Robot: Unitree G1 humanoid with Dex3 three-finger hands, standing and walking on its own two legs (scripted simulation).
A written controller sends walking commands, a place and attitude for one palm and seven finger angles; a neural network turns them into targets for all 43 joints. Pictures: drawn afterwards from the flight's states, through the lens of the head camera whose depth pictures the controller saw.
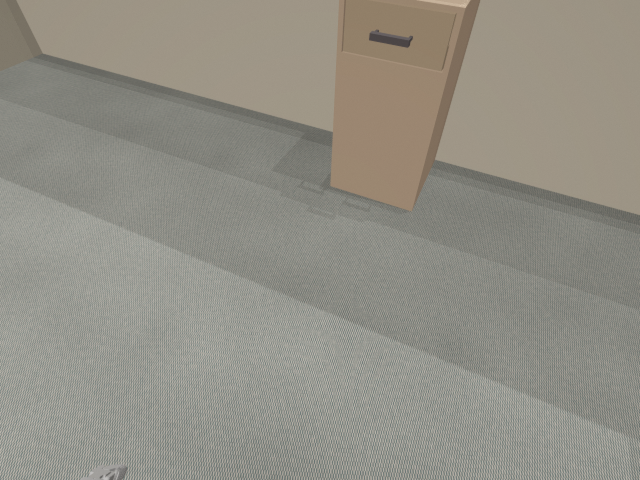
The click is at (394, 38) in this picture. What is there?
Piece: drawer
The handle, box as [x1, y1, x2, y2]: [369, 30, 412, 47]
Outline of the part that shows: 369,35 370,40 406,47 409,45 409,42 412,38 412,36 408,38 381,33 378,30 371,31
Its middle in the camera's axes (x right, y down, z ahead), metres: +0.24 -0.68 +1.31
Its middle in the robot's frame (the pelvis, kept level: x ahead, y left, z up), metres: +1.45 -0.17 -0.02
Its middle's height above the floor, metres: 0.75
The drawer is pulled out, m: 0.00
